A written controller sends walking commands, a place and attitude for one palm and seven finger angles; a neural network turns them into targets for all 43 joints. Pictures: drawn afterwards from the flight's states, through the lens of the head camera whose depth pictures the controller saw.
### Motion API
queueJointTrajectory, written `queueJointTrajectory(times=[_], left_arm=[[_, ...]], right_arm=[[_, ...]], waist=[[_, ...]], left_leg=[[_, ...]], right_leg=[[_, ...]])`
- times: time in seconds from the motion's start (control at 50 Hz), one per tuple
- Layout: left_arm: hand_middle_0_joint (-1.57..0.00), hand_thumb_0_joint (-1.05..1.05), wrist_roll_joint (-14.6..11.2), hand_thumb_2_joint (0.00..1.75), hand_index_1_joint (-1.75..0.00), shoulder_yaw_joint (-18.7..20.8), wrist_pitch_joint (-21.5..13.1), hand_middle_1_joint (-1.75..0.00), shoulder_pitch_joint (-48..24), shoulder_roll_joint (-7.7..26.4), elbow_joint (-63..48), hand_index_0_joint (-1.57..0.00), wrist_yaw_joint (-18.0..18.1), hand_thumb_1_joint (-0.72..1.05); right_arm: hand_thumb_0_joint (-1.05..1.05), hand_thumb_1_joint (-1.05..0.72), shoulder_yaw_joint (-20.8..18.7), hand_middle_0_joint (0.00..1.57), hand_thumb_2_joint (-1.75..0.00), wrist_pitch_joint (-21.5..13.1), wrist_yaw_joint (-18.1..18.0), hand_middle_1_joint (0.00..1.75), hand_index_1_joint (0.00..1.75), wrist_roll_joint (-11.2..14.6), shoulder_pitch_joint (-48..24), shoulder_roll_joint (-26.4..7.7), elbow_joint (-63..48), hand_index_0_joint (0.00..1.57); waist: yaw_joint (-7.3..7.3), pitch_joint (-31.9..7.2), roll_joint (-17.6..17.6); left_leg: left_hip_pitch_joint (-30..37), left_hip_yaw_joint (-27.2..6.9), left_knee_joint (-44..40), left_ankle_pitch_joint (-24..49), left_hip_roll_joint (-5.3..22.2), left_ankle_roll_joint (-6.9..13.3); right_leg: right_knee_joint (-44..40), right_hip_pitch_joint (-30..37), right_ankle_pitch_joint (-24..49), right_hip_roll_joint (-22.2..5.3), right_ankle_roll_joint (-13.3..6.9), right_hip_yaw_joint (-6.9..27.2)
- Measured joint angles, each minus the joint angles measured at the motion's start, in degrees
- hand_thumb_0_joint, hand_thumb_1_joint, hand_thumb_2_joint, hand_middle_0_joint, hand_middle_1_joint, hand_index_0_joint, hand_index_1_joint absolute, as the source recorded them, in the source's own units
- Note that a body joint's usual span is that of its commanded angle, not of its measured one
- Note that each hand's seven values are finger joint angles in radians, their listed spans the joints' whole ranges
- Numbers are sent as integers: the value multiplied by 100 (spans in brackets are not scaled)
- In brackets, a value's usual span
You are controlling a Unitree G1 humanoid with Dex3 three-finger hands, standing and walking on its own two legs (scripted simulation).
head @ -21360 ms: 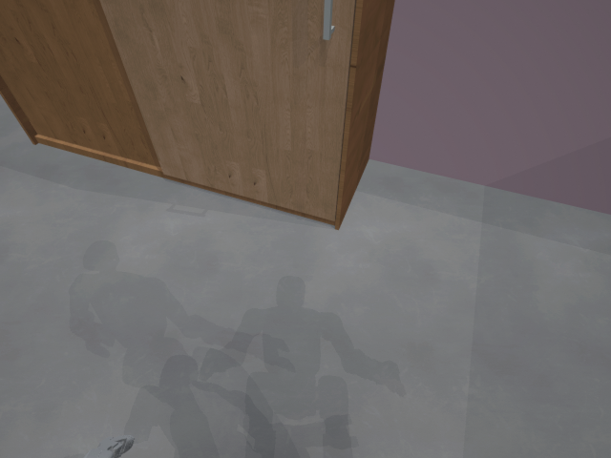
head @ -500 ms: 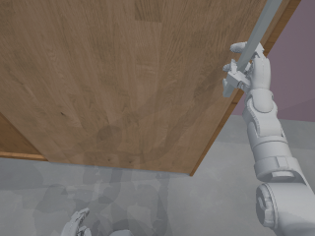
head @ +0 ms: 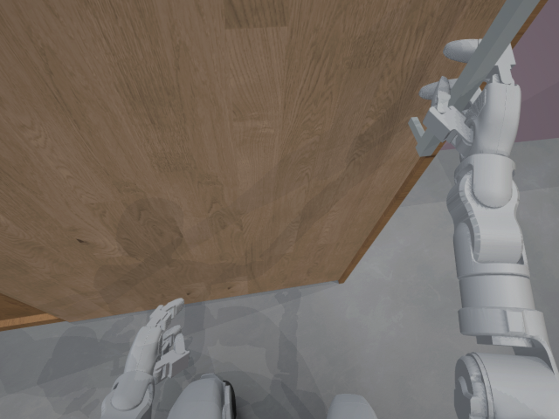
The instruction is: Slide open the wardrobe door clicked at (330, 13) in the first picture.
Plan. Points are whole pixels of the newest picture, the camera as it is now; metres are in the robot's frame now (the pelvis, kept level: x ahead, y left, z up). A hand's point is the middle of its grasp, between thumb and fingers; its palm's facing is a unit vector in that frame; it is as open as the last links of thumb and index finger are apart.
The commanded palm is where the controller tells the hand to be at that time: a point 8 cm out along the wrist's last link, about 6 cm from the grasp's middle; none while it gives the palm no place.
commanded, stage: step sideways, sliding the door along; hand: right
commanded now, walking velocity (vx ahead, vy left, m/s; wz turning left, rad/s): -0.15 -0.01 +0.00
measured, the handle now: (466, 61) +0.46 -0.23 +0.22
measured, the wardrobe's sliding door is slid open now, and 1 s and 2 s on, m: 0.01 0.17 0.29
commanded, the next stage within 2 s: none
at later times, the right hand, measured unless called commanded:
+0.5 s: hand (371, 113) +0.42 -0.12 +0.18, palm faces +0.38 +0.92 -0.02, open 6.3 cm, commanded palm +0.37 -0.06 +0.19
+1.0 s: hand (301, 125) +0.40 -0.04 +0.18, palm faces +0.24 +0.97 -0.06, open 6.3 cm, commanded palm +0.37 -0.01 +0.18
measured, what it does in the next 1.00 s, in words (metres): walks ahead: right foot, then left foot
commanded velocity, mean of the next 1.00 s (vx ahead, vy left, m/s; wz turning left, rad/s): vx -0.27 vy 0.11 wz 0.29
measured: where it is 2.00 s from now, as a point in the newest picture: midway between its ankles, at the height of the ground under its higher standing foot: outside the picture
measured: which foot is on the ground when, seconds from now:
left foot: down 0.00-0.62, up 0.64-0.90, down 0.92-1.00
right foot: up 0.00-0.14, down 0.16-0.96, up 0.98-1.00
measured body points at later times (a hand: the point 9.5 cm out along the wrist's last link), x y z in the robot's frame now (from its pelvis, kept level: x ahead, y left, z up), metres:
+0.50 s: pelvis +0.09 +0.07 +0.01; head +0.20 +0.08 +0.45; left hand +0.32 +0.20 -0.11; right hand +0.39 -0.17 +0.19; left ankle +0.09 +0.16 -0.71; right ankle -0.02 -0.07 -0.67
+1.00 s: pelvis +0.15 +0.10 -0.01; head +0.21 +0.11 +0.43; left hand +0.35 +0.27 -0.10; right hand +0.38 -0.09 +0.18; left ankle +0.26 +0.15 -0.71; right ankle +0.03 -0.05 -0.68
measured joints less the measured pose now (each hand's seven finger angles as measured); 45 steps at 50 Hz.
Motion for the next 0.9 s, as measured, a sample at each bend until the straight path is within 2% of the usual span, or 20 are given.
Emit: queueJointTrajectory(times=[0.02,0.08,0.12,0.14,0.16,0.18,0.24,0.32,0.38,0.46,0.48,0.5,0.56,0.6,0.62,0.64,0.68,0.72,0.78,0.9], left_arm=[[-20,1,-6,90,-30,5,-20,-30,-90,44,65,-20,38,91],[-20,1,-11,90,-30,90,-76,-30,-287,232,230,-20,197,91],[-20,1,-1,90,-30,133,-156,-30,-330,374,266,-20,271,91],[-20,1,6,90,-30,151,-176,-30,-319,441,261,-20,285,91],[-20,1,9,90,-30,172,-185,-30,-278,502,239,-20,285,91],[-20,1,16,90,-30,225,-182,-30,-212,505,223,-20,254,91],[-19,1,26,90,-30,310,-220,-30,4,411,154,-20,68,91],[-19,1,88,90,-30,176,-388,-30,198,244,14,-20,-117,91],[-19,1,124,90,-30,7,-470,-30,290,48,-62,-20,-165,91],[-20,1,116,90,-30,-184,-500,-30,220,-52,-13,-20,-172,91],[-20,1,113,90,-30,-212,-456,-30,125,-33,16,-20,-161,91],[-20,1,118,90,-30,-213,-409,-30,27,6,20,-20,-143,91],[-20,2,126,90,-30,-110,-358,-30,-243,145,-71,-20,-124,91],[-20,1,151,90,-31,-25,-279,-30,-329,218,-139,-21,-153,91],[-20,1,174,90,-32,2,-237,-30,-270,264,-162,-22,-196,91],[-20,1,185,90,-32,45,-210,-30,-153,299,-209,-23,-254,91],[-20,1,170,90,-33,119,-161,-30,31,294,-260,-24,-333,91],[-20,1,211,90,-33,135,-198,-30,157,249,-306,-24,-349,91],[-20,1,232,90,-32,88,-300,-30,332,144,-332,-22,-285,91],[-20,1,224,90,-33,-131,-673,-30,822,-124,-413,-24,-186,91]], right_arm=[[0,-77,-93,45,-87,-3,-25,140,140,-5,82,13,-82,18],[0,-77,-235,45,-85,143,-106,140,140,-9,372,116,-524,17],[0,-78,-211,45,-85,225,-197,140,140,-5,514,244,-876,15],[0,-78,-165,45,-85,225,-239,140,140,-2,558,323,-1025,15],[1,-79,-97,45,-85,211,-270,140,140,18,593,403,-1161,14],[1,-80,-3,45,-86,178,-268,140,140,45,604,468,-1254,14],[2,-80,266,45,-84,43,-216,140,140,-89,719,631,-1550,15],[3,-81,417,45,-83,-73,-225,140,140,-131,1153,764,-1991,16],[3,-81,466,45,-84,-77,-217,140,140,-99,1576,779,-2333,15],[2,-80,520,45,-85,-143,-269,140,139,-83,2153,971,-2709,13],[2,-80,550,45,-85,-164,-311,140,139,-99,2305,1050,-2834,13],[2,-80,602,45,-85,-179,-361,140,139,-123,2468,1148,-2983,13],[2,-81,872,43,-85,-208,-442,140,139,-224,3016,1439,-3556,15],[3,-81,1137,41,-85,-282,-422,140,140,-340,3399,1545,-3925,19],[3,-81,1278,40,-84,-326,-385,140,139,-380,3593,1579,-4092,20],[3,-81,1424,39,-84,-384,-331,140,138,-419,3764,1589,-4211,20],[3,-81,1689,39,-84,-528,-231,140,136,-505,4041,1477,-4366,19],[3,-81,1868,38,-84,-641,-162,140,134,-557,4284,1322,-4520,18],[2,-81,1942,39,-85,-763,-52,140,134,-629,4550,1051,-4694,17],[1,-81,1565,43,-86,-729,27,140,134,-528,4861,682,-4927,16]], waist=[[97,14,-72],[248,-62,-33],[318,-63,3],[340,-62,-5],[345,-84,-57],[301,-105,-36],[-14,-21,146],[-196,29,141],[-203,-24,134],[-128,-151,-94],[-124,-183,-100],[-116,-218,-78],[-2,-215,-9],[86,-161,34],[100,-183,6],[66,-249,-24],[-54,-282,24],[-87,-261,55],[-59,-254,57],[86,-247,218]], left_leg=[[1,121,79,-199,1,57],[-142,228,39,-420,199,155],[-219,284,-59,-237,294,156],[-284,331,-16,-122,298,162],[-376,373,121,-20,237,112],[-482,307,385,-106,186,34],[-623,-99,1189,-1039,55,-41],[-463,-118,1171,-948,78,-98],[-117,-21,560,-401,119,-165],[401,250,96,-1023,58,95],[372,233,67,-938,57,346],[304,176,73,-880,104,388],[121,-112,19,-534,181,224],[-4,-241,100,-111,141,204],[-129,-254,308,99,48,137],[-309,-257,740,-234,-37,69],[-654,-336,1750,-1317,-110,10],[-928,-250,2236,-1641,-89,-8],[-1120,46,2004,-1196,14,-91],[-616,465,565,241,-26,-168]], right_leg=[[377,-213,-32,50,-131,120],[1352,-850,-800,813,-401,225],[944,-941,-677,1164,-498,-19],[492,-877,-121,1217,-540,-197],[55,-751,790,1134,-651,-351],[-153,-631,803,1067,-714,-382],[-340,-298,116,954,-659,-481],[-317,-28,-8,730,-511,-677],[-12,58,-68,556,-511,-989],[792,-217,141,228,-507,-1159],[1082,-417,280,303,-525,-1024],[1375,-638,-72,511,-542,-810],[1526,-1108,-821,1140,-598,-319],[639,-1018,-49,1196,-605,-372],[17,-832,1390,1030,-696,-482],[-283,-632,1806,880,-751,-591],[-521,-195,845,710,-764,-861],[-704,95,273,587,-690,-1025],[-849,401,65,385,-418,-1338],[126,632,-381,108,-276,-1625]])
